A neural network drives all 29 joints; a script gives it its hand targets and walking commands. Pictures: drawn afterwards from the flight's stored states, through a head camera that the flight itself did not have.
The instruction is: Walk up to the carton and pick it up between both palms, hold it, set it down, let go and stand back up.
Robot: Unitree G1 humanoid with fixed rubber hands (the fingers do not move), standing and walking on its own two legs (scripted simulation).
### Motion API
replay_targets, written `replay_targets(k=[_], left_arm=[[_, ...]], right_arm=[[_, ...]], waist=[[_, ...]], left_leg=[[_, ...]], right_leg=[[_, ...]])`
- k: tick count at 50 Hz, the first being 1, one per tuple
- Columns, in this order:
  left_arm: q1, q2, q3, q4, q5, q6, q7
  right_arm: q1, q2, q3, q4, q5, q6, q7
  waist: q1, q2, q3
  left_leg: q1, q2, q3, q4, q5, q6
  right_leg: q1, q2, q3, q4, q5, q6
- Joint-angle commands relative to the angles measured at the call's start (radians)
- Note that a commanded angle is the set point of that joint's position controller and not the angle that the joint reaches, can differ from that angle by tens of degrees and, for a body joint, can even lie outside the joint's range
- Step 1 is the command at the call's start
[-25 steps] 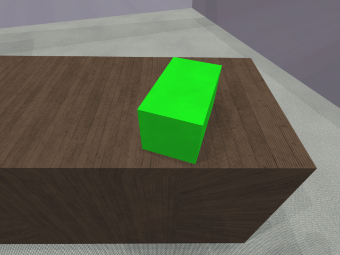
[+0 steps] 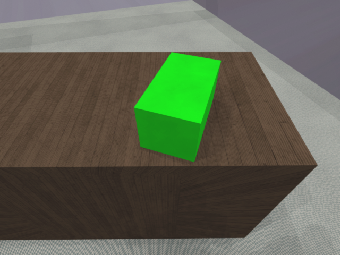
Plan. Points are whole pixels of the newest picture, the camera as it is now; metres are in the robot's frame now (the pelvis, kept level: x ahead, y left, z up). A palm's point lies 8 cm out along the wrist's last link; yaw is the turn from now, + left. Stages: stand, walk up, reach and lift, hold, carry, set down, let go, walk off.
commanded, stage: stand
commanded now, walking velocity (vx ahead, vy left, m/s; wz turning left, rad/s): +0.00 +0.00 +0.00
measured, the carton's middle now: (181, 102) +0.54 -0.04 +0.06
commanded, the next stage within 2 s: none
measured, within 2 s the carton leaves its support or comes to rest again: neither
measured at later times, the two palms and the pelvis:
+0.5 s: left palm out of the picture +0.05 +0.25 -0.11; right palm out of the picture +0.04 -0.26 -0.12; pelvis +0.01 -0.01 +0.00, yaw +0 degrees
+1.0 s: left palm out of the picture +0.05 +0.25 -0.11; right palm out of the picture +0.03 -0.26 -0.12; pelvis +0.01 +0.00 +0.00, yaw -1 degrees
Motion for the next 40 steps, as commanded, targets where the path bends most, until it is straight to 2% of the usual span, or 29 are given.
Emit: replay_targets(k=[1, 40], left_arm=[[0.037, 0.128, 0.035, -0.043, -0.001, -0.013, 0.005], [0.021, 0.117, 0.029, 0.029, -0.006, -0.006, 0.013]], right_arm=[[0.044, -0.114, -0.03, -0.046, 0.0, -0.013, -0.006], [0.055, -0.109, -0.022, 0.026, 0.004, -0.008, -0.02]], waist=[[0.0, -0.023, 0.039], [0.0, -0.02, 0.036]], left_leg=[[-0.048, 0.088, -0.112, -0.103, -0.026, 0.027], [-0.007, 0.093, -0.099, -0.114, 0.028, 0.018]], right_leg=[[-0.006, -0.092, 0.122, -0.101, 0.009, -0.019], [0.017, -0.086, 0.131, -0.119, 0.074, -0.018]])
